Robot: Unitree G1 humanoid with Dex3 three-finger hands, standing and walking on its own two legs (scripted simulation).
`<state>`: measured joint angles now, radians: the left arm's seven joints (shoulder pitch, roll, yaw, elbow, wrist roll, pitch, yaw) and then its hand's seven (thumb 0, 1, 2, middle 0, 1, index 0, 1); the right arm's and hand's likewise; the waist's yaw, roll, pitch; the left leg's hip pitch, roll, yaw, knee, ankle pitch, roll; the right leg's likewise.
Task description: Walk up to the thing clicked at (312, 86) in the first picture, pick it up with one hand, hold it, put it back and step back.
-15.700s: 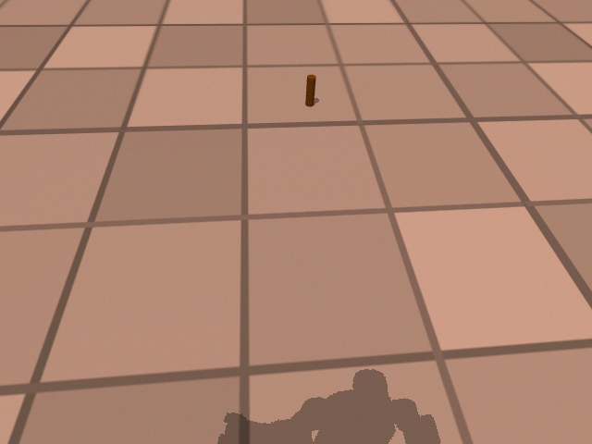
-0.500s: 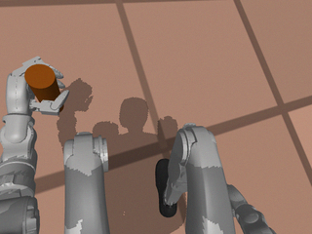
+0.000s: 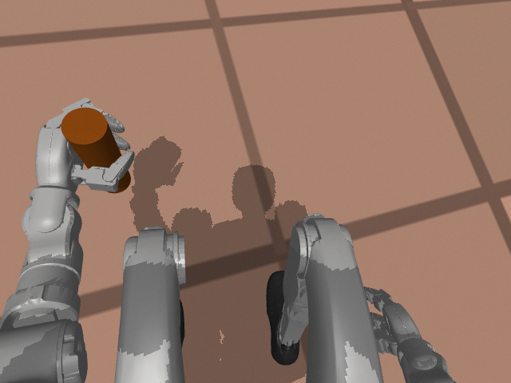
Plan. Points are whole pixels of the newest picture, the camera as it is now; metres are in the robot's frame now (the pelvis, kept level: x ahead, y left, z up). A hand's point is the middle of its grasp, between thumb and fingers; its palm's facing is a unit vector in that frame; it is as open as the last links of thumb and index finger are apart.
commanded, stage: settle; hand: left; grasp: from the side
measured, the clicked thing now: (102, 157) +0.43 +0.20 -0.07
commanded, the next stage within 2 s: lift in 0.32 s
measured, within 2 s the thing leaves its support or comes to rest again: neither
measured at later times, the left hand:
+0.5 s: hand (102, 145) +0.43 +0.19 -0.03, palm faces +0.00 -1.00 -0.06, open 7.1 cm
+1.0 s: hand (81, 138) +0.40 +0.19 +0.06, palm faces -0.04 -1.00 -0.05, open 7.1 cm
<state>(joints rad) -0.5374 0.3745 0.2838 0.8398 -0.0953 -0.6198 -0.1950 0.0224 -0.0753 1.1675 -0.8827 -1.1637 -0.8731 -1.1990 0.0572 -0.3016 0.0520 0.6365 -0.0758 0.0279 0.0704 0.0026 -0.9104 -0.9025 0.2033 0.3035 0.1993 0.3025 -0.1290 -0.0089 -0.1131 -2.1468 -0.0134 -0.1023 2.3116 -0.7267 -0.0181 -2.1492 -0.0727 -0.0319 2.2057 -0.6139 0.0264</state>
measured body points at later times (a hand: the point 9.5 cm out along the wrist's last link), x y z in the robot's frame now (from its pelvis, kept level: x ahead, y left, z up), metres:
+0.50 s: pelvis +0.00 +0.00 +0.02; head +0.20 +0.04 +0.42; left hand +0.42 +0.25 -0.02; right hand +0.13 -0.26 -0.11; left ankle +0.08 +0.12 -0.33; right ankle +0.12 -0.14 -0.33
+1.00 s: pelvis +0.00 +0.00 +0.08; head +0.19 +0.03 +0.49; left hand +0.40 +0.24 +0.06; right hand +0.17 -0.26 -0.04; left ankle +0.08 +0.12 -0.33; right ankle +0.12 -0.14 -0.33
